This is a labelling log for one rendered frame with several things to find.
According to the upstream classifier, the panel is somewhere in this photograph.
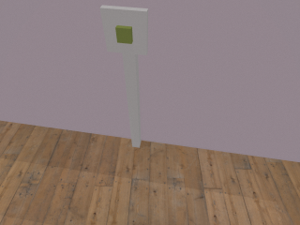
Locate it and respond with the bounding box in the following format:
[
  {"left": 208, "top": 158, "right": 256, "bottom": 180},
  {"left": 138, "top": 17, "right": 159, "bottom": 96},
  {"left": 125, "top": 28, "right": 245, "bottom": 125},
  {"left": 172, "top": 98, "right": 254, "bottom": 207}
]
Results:
[{"left": 99, "top": 5, "right": 148, "bottom": 148}]

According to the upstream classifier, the button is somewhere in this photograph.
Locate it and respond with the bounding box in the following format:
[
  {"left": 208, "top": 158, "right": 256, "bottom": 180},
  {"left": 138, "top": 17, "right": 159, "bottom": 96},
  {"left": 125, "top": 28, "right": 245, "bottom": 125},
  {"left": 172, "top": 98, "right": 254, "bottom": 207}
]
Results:
[{"left": 115, "top": 25, "right": 133, "bottom": 44}]

